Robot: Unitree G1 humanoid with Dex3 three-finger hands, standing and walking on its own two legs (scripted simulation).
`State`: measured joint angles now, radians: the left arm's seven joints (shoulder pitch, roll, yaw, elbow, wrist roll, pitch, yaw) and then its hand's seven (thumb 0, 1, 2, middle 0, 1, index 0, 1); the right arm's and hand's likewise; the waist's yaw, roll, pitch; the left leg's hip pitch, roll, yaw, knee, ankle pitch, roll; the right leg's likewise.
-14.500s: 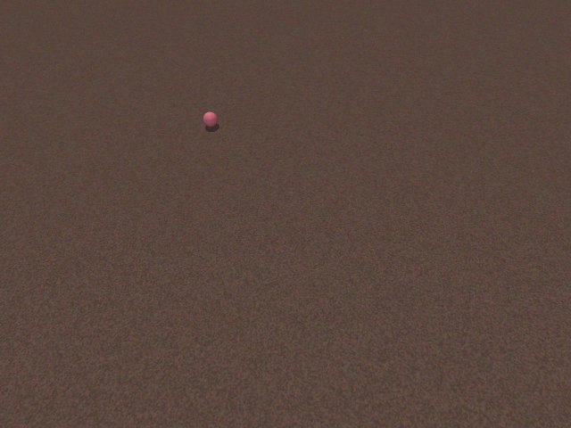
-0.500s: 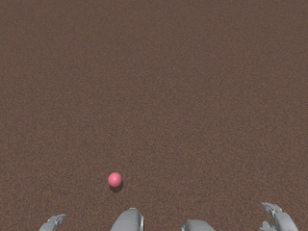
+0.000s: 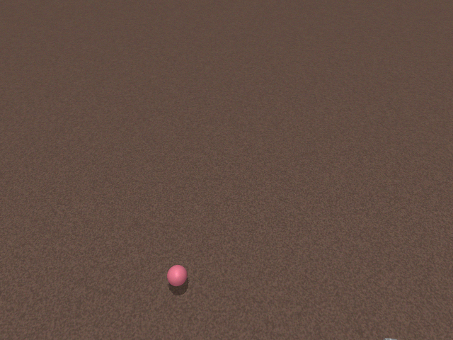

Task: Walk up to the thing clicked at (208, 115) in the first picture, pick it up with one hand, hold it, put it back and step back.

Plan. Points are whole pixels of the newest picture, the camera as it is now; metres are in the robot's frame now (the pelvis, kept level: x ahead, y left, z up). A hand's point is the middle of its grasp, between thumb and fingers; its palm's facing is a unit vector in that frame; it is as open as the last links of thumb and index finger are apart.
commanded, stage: walk up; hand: left
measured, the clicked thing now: (177, 275) +0.45 +0.26 -0.72
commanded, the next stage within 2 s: stand in 1.42 s
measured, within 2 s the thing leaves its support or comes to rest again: neither
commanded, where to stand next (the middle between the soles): +0.12 +0.03 m, yaw +1 degrees
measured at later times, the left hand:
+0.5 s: hand out of the picture +0.10 +0.26 -0.14, palm faces +0.00 -0.94 -0.35, open 7.4 cm
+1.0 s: hand out of the picture +0.11 +0.26 -0.13, palm faces -0.01 -0.94 -0.35, open 7.4 cm
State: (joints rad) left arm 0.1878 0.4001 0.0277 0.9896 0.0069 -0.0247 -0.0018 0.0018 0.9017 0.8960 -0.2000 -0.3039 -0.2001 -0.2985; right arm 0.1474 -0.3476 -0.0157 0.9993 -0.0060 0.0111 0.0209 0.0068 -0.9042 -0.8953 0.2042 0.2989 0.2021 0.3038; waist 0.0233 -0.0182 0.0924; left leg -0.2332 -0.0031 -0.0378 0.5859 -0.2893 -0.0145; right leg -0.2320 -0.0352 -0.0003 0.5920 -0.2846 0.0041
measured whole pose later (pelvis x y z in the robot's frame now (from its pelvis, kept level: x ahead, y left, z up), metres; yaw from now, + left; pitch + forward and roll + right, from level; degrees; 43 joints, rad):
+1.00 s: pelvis +0.03 +0.00 +0.02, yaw +0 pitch -2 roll +0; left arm 0.08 0.35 0.01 1.14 0.01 -0.02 -0.01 0.00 0.90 0.90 -0.20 -0.30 -0.20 -0.30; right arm 0.10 -0.35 -0.02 1.13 0.00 0.00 0.01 0.00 -0.91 -0.90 0.20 0.30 0.20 0.30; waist 0.00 0.01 0.05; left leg -0.11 0.00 -0.04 0.35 -0.20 -0.01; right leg -0.10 -0.03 -0.01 0.35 -0.21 0.03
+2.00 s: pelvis +0.01 +0.00 +0.02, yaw +0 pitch -3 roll +0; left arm 0.12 0.35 0.00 1.13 0.01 -0.01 -0.01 0.00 0.90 0.90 -0.20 -0.30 -0.20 -0.30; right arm 0.11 -0.36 0.00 1.13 -0.01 -0.01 0.01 0.00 -0.91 -0.90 0.20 0.30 0.20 0.30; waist 0.00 0.00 0.06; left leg -0.11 0.01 -0.04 0.32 -0.17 -0.03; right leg -0.11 -0.02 0.00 0.33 -0.17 0.02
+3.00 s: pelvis +0.02 -0.01 +0.02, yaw +0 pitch -2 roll +0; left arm 0.12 0.35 0.00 1.12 0.01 -0.01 -0.01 0.00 0.90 0.90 -0.20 -0.30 -0.20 -0.30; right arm 0.12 -0.36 0.00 1.13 0.00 -0.01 0.01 0.00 -0.91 -0.90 0.20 0.30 0.20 0.30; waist 0.00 0.00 0.05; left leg -0.11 0.02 -0.04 0.32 -0.18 -0.03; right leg -0.11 -0.02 0.00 0.34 -0.19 0.01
